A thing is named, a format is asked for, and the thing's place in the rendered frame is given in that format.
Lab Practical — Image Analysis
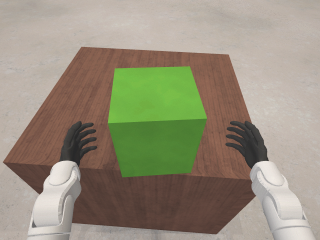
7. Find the left robot forearm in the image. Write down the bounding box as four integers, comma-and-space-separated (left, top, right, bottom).
27, 160, 82, 240

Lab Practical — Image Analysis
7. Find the pedestal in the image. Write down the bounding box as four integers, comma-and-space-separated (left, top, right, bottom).
3, 47, 256, 235

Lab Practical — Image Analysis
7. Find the left robot hand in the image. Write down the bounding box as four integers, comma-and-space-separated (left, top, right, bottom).
59, 121, 97, 167

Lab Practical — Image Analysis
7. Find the right robot forearm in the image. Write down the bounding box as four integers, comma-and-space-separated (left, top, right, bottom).
249, 161, 316, 240

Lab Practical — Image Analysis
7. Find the carton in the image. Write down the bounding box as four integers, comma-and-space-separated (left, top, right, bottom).
108, 66, 207, 178

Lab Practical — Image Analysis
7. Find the right robot hand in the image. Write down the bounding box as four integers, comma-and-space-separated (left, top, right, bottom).
225, 121, 269, 169

